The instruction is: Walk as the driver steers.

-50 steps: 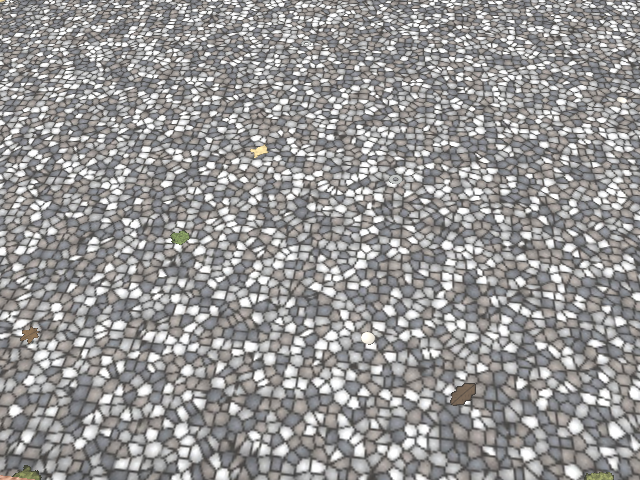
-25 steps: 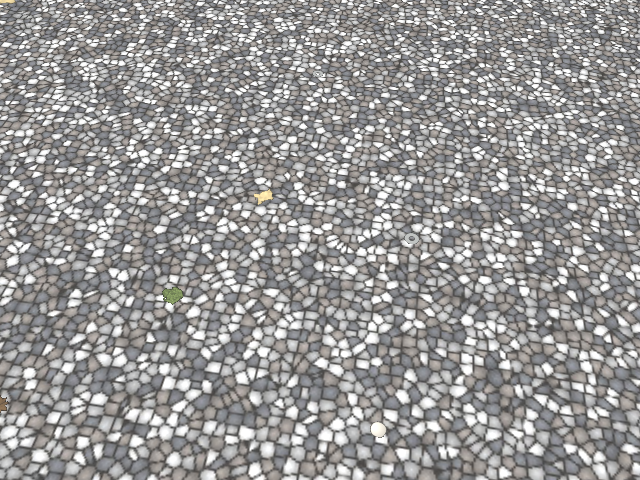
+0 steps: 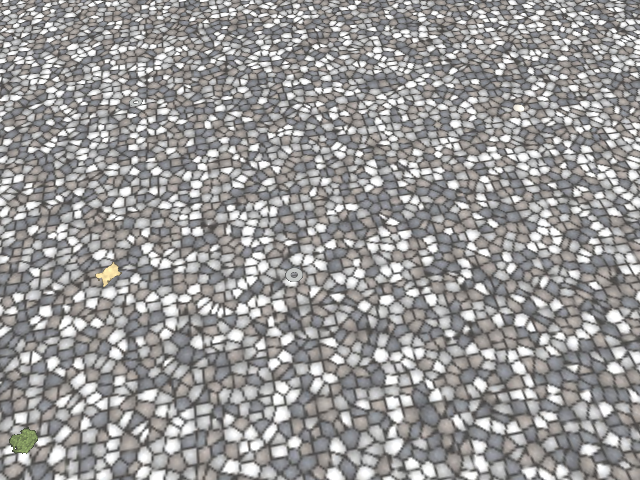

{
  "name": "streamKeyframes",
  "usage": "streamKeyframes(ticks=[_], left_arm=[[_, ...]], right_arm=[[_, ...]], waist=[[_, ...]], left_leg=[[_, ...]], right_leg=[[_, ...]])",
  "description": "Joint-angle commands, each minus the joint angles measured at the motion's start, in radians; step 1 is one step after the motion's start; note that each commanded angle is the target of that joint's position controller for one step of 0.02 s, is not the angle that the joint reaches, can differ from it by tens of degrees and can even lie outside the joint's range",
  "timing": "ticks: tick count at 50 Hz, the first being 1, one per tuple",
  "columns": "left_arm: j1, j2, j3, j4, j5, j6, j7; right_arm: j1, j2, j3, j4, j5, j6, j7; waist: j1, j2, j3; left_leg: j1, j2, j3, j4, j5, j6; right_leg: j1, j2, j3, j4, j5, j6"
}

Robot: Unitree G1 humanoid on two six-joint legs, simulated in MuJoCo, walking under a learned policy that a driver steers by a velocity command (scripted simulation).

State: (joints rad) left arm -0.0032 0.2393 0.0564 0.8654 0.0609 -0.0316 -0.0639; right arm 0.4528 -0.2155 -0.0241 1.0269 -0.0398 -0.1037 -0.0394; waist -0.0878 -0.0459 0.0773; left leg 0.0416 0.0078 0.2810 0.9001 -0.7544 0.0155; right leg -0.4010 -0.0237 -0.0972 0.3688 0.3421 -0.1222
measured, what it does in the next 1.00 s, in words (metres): goes down, turning right: left foot, then right foot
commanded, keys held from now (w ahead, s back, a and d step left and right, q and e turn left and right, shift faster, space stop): w+e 0.24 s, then w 0.74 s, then w+q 0.02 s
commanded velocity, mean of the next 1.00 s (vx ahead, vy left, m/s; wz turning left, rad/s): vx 0.50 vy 0.00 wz -0.26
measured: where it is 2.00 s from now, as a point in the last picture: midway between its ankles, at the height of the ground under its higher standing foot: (365, 269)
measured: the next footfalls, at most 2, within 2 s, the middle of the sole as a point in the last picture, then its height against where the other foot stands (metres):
left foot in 0.44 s outside the picture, level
right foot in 0.96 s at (395, 391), level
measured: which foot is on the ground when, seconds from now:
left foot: down 0.00-0.02, up 0.04-0.42, down 0.44-0.98, up 1.00-1.00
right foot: down 0.00-0.44, up 0.46-0.94, down 0.96-1.00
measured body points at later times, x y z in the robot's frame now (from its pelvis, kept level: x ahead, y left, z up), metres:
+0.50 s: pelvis +0.28 +0.02 -0.05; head +0.30 +0.04 +0.40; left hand +0.35 +0.29 -0.19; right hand +0.40 -0.26 -0.14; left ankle +0.38 +0.10 -0.77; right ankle +0.13 -0.05 -0.73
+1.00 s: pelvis +0.52 -0.06 -0.05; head +0.54 -0.08 +0.40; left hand +0.77 +0.11 -0.15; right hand +0.39 -0.28 -0.20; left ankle +0.39 +0.10 -0.75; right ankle +0.59 -0.16 -0.77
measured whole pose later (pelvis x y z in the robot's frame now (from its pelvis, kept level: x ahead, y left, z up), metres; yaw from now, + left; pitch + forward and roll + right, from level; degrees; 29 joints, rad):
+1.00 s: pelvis +0.52 -0.06 -0.05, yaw -15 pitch +1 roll +1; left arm 0.02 0.21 0.02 0.84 0.05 -0.08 -0.02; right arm 0.44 -0.21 -0.04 1.02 -0.01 -0.07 0.00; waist -0.06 0.01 0.05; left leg -0.01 0.00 0.05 0.57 -0.44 0.03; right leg -0.43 0.00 -0.09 0.53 -0.10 -0.08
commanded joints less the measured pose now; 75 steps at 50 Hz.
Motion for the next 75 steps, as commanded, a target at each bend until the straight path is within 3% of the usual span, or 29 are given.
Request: streamKeyframes(ticks=[1,2,3,4,5,6,8,13,18,21,22,23,24,25,26,28,31,37,43,46,48,49,50,51,53,55,60,70,75], left_arm=[[0.454,0.182,0.066,0.143,0.017,-0.007,0.023],[0.531,0.257,0.08,0.12,-0.014,-0.01,0.021],[0.585,0.239,0.074,0.083,-0.041,0.0,0.033],[0.564,0.257,0.074,0.079,-0.018,0.021,0.068],[0.473,0.203,0.061,0.064,-0.018,0.028,0.091],[0.369,0.152,0.039,0.038,-0.042,0.01,0.093],[0.255,0.163,0.035,0.026,-0.062,-0.017,0.087],[0.289,0.152,0.04,0.035,-0.06,-0.041,0.058],[0.398,0.143,0.033,0.061,-0.049,-0.024,0.057],[0.375,0.174,0.038,0.058,-0.043,-0.027,0.063],[0.375,0.152,0.031,0.055,-0.04,-0.035,0.061],[0.397,0.085,0.014,0.019,-0.056,-0.045,0.059],[0.49,0.083,0.018,0.02,-0.059,-0.045,0.055],[0.435,0.132,0.026,0.038,-0.035,-0.032,0.059],[0.363,0.124,0.026,0.026,-0.031,-0.03,0.049],[0.333,0.094,0.019,0.019,-0.027,-0.023,0.037],[0.332,0.083,0.012,0.029,-0.018,-0.008,0.03],[0.102,0.056,-0.009,-0.036,-0.027,-0.005,0.025],[-0.036,0.044,-0.026,-0.078,-0.035,-0.014,0.028],[0.004,0.067,-0.017,-0.075,-0.034,-0.026,0.036],[0.242,0.093,0.002,0.008,-0.024,-0.044,0.049],[0.418,0.161,0.023,0.045,-0.002,-0.055,0.061],[0.482,0.268,0.052,0.054,0.003,-0.049,0.066],[0.412,0.217,0.044,0.041,-0.034,-0.036,0.061],[0.255,0.101,0.012,0.018,-0.037,-0.045,0.057],[0.233,0.055,-0.002,0.033,-0.042,-0.06,0.066],[0.322,0.076,0.002,0.072,-0.048,-0.091,0.074],[0.46,0.086,-0.003,0.128,-0.043,-0.078,0.095],[0.424,0.15,0.015,0.118,-0.034,-0.046,0.108]], right_arm=[[0.057,-0.118,-0.037,-0.014,0.028,0.024,0.011],[0.083,-0.104,-0.03,-0.067,0.053,0.022,0.009],[-0.037,-0.145,-0.028,-0.124,0.053,0.019,0.012],[-0.109,-0.118,-0.012,-0.177,0.05,0.008,0.023],[-0.188,-0.127,-0.013,-0.185,0.02,0.006,0.026],[-0.199,-0.166,-0.029,-0.182,-0.006,0.009,0.032],[-0.207,-0.121,-0.027,-0.194,-0.023,0.05,0.044],[-0.276,-0.068,-0.009,-0.222,0.012,0.049,0.05],[-0.436,-0.091,-0.018,-0.273,0.015,0.045,0.058],[-0.3,-0.117,-0.037,-0.236,0.006,0.026,0.058],[-0.165,-0.157,-0.052,-0.194,-0.005,0.014,0.049],[-0.017,-0.25,-0.071,-0.183,-0.019,0.006,0.037],[0.006,-0.316,-0.092,-0.151,-0.005,0.025,0.041],[-0.08,-0.215,-0.071,-0.17,0.012,0.038,0.046],[-0.166,-0.152,-0.056,-0.19,0.019,0.039,0.051],[-0.222,-0.114,-0.045,-0.188,0.019,0.03,0.049],[-0.162,-0.12,-0.047,-0.146,0.028,0.005,0.052],[-0.051,-0.124,-0.047,-0.092,0.034,0.005,0.05],[0.03,-0.14,-0.047,-0.05,0.025,0.009,0.043],[0.011,-0.157,-0.051,-0.04,0.02,0.014,0.036],[-0.013,-0.152,-0.047,-0.038,0.025,0.021,0.036],[-0.022,-0.121,-0.035,-0.066,0.032,0.021,0.038],[0.086,-0.011,-0.012,-0.091,0.064,0.021,0.046],[0.031,-0.131,-0.043,-0.073,0.037,0.03,0.035],[-0.061,-0.107,-0.044,-0.09,0.041,0.025,0.045],[-0.05,-0.08,-0.044,-0.076,0.018,0.049,0.056],[-0.141,-0.055,-0.047,-0.102,0.014,0.085,0.077],[-0.448,-0.027,-0.018,-0.231,0.01,0.079,0.096],[-0.28,-0.082,-0.043,-0.202,0.006,0.079,0.082]], waist=[[0.193,-0.173,-0.173],[0.2,-0.18,-0.39],[0.281,-0.012,-0.508],[0.254,-0.041,-0.462],[0.213,0.041,-0.318],[0.153,0.128,-0.212],[0.049,0.126,-0.062],[0.07,-0.003,-0.104],[0.14,-0.003,-0.044],[0.057,0.006,-0.043],[-0.001,0.069,-0.108],[-0.036,0.216,-0.239],[0.014,0.387,-0.277],[0.043,0.189,-0.135],[0.054,0.104,-0.04],[0.093,0.131,-0.011],[0.11,0.141,-0.055],[0.069,0.127,-0.019],[0.031,0.143,0.005],[0.069,0.147,-0.006],[0.172,0.096,-0.128],[0.235,0.015,-0.246],[0.193,-0.248,-0.356],[0.185,-0.093,-0.304],[0.122,-0.008,-0.098],[0.079,-0.037,-0.049],[0.068,-0.015,-0.021],[0.127,-0.01,0.038],[0.032,-0.065,-0.087]], left_leg=[[-0.461,0.035,-0.057,0.776,0.265,0.062],[-0.879,0.026,-0.191,1.059,-0.067,0.037],[-0.999,0.065,-0.28,0.999,0.061,0.026],[-1.118,0.056,-0.286,0.957,0.164,0.01],[-1.121,0.096,-0.288,0.849,0.24,-0.002],[-1.008,0.128,-0.326,0.634,0.394,-0.011],[-0.667,0.145,-0.323,0.289,0.414,-0.075],[-0.499,0.095,-0.284,-0.09,0.685,-0.056],[-0.498,0.057,-0.278,-0.265,0.696,-0.016],[-0.294,0.008,-0.258,-0.39,0.594,0.02],[-0.128,0.049,-0.325,-0.437,0.555,0.051],[0.089,0.28,-0.64,-0.518,0.431,0.125],[0.167,0.414,-1.011,-0.662,0.332,0.217],[0.064,0.378,-0.949,-0.664,0.152,0.205],[-0.057,0.329,-0.81,-0.678,0.171,0.184],[-0.17,0.247,-0.626,-0.721,0.397,0.143],[-0.17,0.21,-0.502,-0.733,0.676,0.158],[-0.102,0.18,-0.392,-0.777,0.796,0.172],[-0.036,0.2,-0.349,-0.731,0.921,0.167],[0.005,0.23,-0.345,-0.642,1.098,0.15],[-0.037,0.172,-0.282,-0.362,1.246,0.117],[-0.217,0.125,-0.244,-0.099,1.005,0.094],[-0.578,-0.052,-0.186,0.26,0.349,0.05],[-0.657,-0.028,-0.327,0.358,0.265,0.071],[-0.642,0.055,-0.347,0.299,0.421,0.081],[-0.575,0.085,-0.343,0.23,0.475,0.066],[-0.667,0.095,-0.321,0.186,0.598,0.039],[-0.692,0.049,-0.163,-0.218,0.741,0.065],[-0.438,-0.085,-0.096,-0.282,0.51,0.175]], right_leg=[[0.667,-0.075,0.07,0.076,0.299,-0.122],[1.114,-0.313,0.319,0.422,0.79,-0.26],[1.158,-0.37,0.456,0.309,0.531,-0.309],[1.066,-0.398,0.607,0.107,-0.075,-0.341],[0.855,-0.367,0.633,-0.02,-0.363,-0.301],[0.628,-0.338,0.574,-0.049,-0.341,-0.256],[0.161,-0.211,0.426,-0.123,-0.138,-0.222],[0.146,-0.081,0.292,-0.097,-0.005,-0.156],[0.264,-0.127,0.366,-0.077,-0.222,-0.103],[0.249,-0.115,0.36,0.051,-0.191,-0.064],[0.198,-0.043,0.3,0.254,-0.178,-0.039],[0.03,0.06,0.191,0.572,-0.406,0.002],[-0.194,0.166,0.159,0.754,-0.908,0.015],[-0.275,0.091,0.218,0.836,-0.857,0.006],[-0.275,0.053,0.217,0.813,-0.762,0.009],[-0.202,0.001,0.2,0.725,-0.664,0.033],[-0.164,-0.012,0.161,0.706,-0.592,0.068],[-0.27,-0.061,0.082,0.473,-0.439,0.119],[-0.179,-0.026,0.03,0.238,-0.415,0.095],[-0.075,0.004,0.021,0.172,-0.503,0.049],[0.229,0.053,0.003,0.068,-0.485,0.007],[0.482,-0.115,0.185,0.049,-0.572,-0.044],[0.736,-0.398,0.656,-0.057,-0.687,-0.161],[0.645,-0.385,0.708,-0.108,-0.728,-0.144],[0.393,-0.302,0.434,-0.167,-0.62,-0.086],[0.283,-0.228,0.275,-0.213,-0.513,-0.027],[0.293,-0.212,0.111,-0.251,-0.332,-0.015],[0.454,-0.217,-0.096,-0.196,-0.01,0.012],[0.539,-0.245,-0.16,0.176,0.52,0.015]])
Velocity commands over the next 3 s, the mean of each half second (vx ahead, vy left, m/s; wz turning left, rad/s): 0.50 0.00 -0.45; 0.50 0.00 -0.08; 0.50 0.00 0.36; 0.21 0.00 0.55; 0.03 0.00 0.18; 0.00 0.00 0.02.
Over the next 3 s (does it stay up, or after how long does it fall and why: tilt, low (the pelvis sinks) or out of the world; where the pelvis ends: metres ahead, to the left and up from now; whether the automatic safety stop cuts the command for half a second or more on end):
stays up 0.96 -0.13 -0.03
